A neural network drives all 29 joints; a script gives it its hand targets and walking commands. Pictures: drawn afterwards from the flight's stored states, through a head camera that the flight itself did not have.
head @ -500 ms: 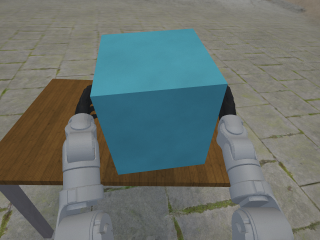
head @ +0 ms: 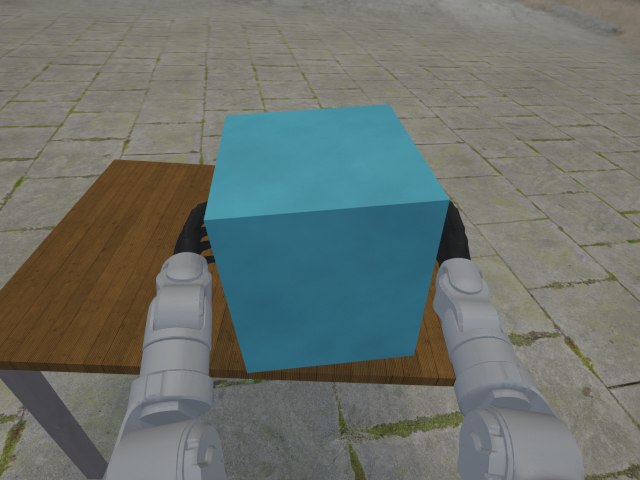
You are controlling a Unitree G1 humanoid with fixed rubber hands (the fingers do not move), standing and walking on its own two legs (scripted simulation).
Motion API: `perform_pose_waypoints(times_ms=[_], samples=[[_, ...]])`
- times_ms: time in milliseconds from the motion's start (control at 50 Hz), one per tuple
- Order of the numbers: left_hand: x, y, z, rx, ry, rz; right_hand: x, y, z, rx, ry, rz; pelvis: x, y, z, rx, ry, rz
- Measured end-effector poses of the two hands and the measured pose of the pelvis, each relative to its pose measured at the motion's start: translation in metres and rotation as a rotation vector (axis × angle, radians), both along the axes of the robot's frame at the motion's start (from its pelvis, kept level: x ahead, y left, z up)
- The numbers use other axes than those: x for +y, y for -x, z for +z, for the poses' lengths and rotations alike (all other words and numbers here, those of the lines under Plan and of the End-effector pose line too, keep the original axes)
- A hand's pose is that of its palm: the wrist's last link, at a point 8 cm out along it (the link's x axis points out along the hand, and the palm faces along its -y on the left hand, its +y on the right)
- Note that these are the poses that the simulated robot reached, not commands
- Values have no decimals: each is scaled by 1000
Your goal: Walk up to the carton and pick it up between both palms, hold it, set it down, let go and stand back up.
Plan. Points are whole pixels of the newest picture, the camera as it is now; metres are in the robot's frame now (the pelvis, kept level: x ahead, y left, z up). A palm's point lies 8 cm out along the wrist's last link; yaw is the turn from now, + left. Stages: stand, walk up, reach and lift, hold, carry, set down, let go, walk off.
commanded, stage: set down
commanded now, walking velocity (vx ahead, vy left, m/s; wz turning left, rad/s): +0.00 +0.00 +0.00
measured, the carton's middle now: (320, 235) +0.45 +0.00 +0.10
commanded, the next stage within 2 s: none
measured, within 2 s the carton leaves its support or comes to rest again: neither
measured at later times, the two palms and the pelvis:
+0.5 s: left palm (195, 265) +0.38 +0.17 +0.10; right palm (438, 256) +0.38 -0.17 +0.12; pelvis +0.01 -0.01 +0.00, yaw +0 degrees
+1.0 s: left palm (201, 270) +0.39 +0.17 +0.08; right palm (434, 265) +0.39 -0.17 +0.09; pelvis +0.02 -0.01 +0.00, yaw -1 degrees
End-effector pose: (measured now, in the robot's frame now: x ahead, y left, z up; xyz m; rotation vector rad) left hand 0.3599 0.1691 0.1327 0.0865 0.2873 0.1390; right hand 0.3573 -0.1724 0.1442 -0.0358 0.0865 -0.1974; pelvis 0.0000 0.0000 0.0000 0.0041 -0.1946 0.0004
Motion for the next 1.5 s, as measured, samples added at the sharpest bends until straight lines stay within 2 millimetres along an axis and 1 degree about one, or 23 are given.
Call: perform_pose_waypoints(times_ms=[120,200,440,560,680,820,940,1040,1220,1500], samples=[[-9,-5,-7,-15,0,5,-7,-2,-8,-9,-6,-14,-1,-5,0,29,1,-9],[-10,-10,-11,-7,-4,3,-9,-5,-11,3,-5,-16,-2,-7,0,32,0,-16],[-1,-18,-27,23,19,29,1,-22,-19,43,-4,8,-7,-13,1,63,-3,-8],[5,-22,-36,34,21,42,6,-29,-31,63,-6,25,-7,-16,1,92,-2,-8],[4,-24,-42,29,28,56,5,-34,-42,75,-10,30,-7,-18,1,121,0,-9],[0,-28,-51,42,39,49,1,-35,-51,96,-1,23,-6,-21,2,145,-2,-15],[-1,-31,-51,20,48,53,-1,-35,-52,83,-3,20,-6,-22,2,163,-2,-20],[1,-31,-54,25,57,54,1,-36,-53,94,-1,29,-6,-21,2,164,-3,-25],[6,-30,-65,45,61,61,5,-37,-66,127,-9,44,-3,-17,3,198,-2,-25],[-1,-40,-63,24,53,59,-2,-39,-80,133,-26,34,3,-21,3,240,-3,-40]])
